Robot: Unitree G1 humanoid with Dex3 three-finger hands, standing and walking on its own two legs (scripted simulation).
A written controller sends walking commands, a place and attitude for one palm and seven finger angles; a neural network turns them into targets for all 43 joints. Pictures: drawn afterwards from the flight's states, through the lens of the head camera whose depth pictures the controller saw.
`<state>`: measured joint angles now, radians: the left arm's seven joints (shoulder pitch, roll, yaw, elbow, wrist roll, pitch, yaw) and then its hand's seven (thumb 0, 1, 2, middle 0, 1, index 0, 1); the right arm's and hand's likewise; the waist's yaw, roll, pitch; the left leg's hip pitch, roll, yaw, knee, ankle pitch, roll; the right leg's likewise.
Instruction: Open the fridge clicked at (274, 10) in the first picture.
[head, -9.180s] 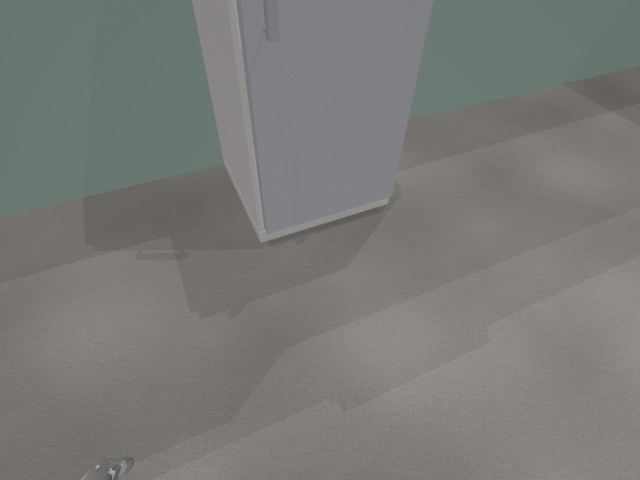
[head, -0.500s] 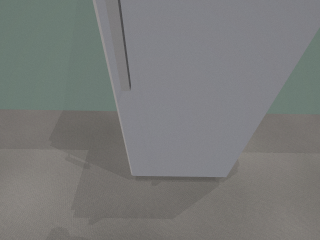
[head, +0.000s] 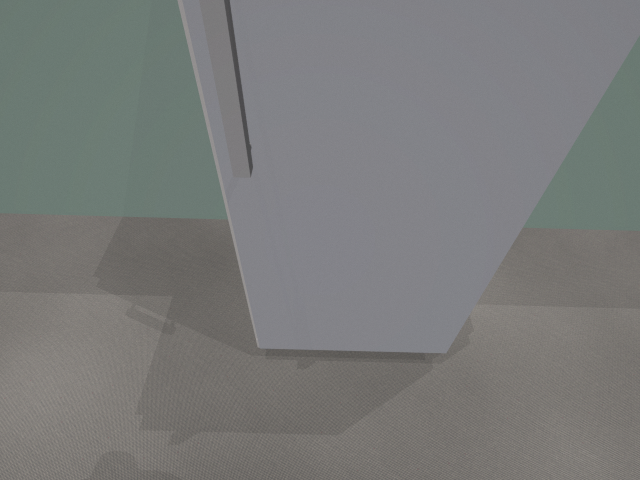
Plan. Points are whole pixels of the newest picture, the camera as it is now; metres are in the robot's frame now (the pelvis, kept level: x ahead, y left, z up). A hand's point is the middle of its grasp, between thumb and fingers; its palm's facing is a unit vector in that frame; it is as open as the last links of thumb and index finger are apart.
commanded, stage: come to a stop and stand still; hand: left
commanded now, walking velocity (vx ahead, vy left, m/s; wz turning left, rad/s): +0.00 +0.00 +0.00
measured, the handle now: (227, 43) +0.56 +0.16 +0.27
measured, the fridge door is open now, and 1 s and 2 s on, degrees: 0 0 0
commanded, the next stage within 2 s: look again from close up in 0.08 s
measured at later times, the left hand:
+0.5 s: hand out of the picture +0.05 +0.20 -0.18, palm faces +0.01 -0.97 -0.24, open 7.4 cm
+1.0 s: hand out of the picture +0.05 +0.20 -0.18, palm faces +0.01 -0.97 -0.23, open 7.4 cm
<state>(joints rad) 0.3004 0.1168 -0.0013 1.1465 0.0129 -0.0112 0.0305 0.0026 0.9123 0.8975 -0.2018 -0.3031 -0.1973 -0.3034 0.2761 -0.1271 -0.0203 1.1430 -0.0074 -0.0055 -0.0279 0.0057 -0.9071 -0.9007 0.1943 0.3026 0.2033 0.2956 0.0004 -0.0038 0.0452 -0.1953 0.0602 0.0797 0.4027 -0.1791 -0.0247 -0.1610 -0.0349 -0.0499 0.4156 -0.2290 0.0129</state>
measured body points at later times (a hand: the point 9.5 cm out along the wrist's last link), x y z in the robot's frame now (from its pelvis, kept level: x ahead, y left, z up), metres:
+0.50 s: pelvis +0.02 +0.01 -0.01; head +0.02 +0.00 +0.44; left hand +0.05 +0.25 -0.16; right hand +0.04 -0.22 -0.17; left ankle +0.02 +0.13 -0.74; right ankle +0.00 -0.12 -0.74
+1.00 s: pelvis +0.02 +0.00 -0.01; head +0.04 +0.00 +0.44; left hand +0.05 +0.25 -0.16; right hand +0.07 -0.25 -0.16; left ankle +0.02 +0.13 -0.74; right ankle +0.00 -0.12 -0.74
